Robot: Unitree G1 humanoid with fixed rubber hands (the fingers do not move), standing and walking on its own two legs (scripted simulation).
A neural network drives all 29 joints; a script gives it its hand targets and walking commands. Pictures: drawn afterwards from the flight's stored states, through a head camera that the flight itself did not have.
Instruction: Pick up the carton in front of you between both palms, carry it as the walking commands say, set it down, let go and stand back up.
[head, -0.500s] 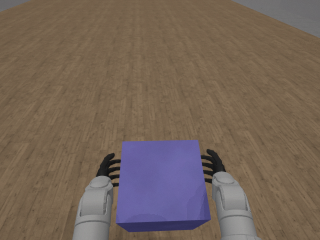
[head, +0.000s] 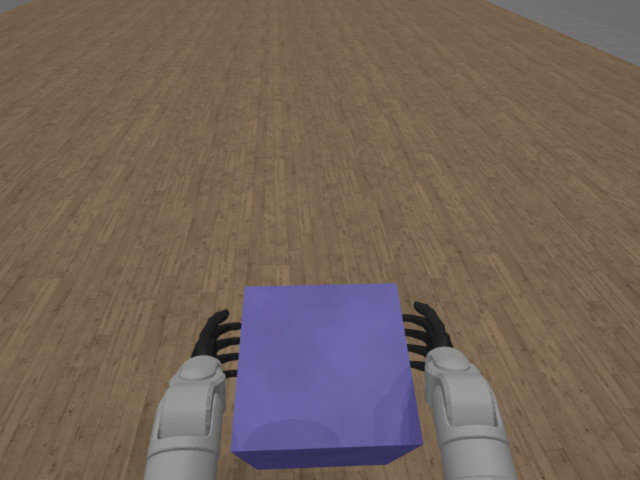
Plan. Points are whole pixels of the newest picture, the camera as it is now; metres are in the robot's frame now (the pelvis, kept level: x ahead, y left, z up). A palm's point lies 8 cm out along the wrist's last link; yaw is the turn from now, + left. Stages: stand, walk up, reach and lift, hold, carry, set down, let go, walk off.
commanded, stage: carry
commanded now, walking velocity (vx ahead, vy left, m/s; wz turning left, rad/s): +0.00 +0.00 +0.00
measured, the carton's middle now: (321, 383) +0.31 +0.00 -0.06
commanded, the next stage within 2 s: hold in 0.02 s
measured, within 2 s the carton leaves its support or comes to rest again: neither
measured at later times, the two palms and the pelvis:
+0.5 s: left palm (191, 385) +0.26 +0.16 +0.05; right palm (421, 335) +0.32 -0.13 +0.05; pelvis +0.01 -0.05 +0.02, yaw +12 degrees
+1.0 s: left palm (206, 370) +0.28 +0.15 +0.03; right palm (419, 325) +0.35 -0.14 +0.03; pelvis +0.00 -0.06 +0.01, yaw +13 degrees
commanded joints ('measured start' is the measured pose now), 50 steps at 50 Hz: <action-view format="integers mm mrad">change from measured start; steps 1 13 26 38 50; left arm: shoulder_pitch -485 -535 -521 -562 -846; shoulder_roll -924 -927 -930 -941 -833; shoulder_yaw -542 -527 -459 -427 -86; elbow -90 -6 28 54 422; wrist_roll -273 -269 -227 -212 2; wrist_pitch -57 -140 -137 -145 -279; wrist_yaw -256 -275 -296 -309 -277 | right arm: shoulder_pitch -421 -379 -427 -465 -741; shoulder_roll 941 929 968 968 823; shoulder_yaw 540 537 540 532 112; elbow -38 -52 -1 10 384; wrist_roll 263 217 223 220 6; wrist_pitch -29 -72 -67 -66 -185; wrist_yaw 256 257 284 293 282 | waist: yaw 0 -46 4 3 -51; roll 0 48 -14 -23 11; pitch -218 -92 -113 -121 4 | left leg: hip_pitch -76 -53 -125 -150 -386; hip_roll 118 -84 -124 -130 -131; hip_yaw -105 -268 -248 -251 -244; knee -144 -311 -324 -323 -193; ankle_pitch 198 321 191 131 -39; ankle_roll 6 -18 -4 8 6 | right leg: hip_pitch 219 558 689 694 494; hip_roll -64 241 183 161 186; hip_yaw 87 195 230 241 222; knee -26 -100 -168 -187 -54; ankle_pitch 128 150 104 27 -156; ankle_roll -16 13 29 37 14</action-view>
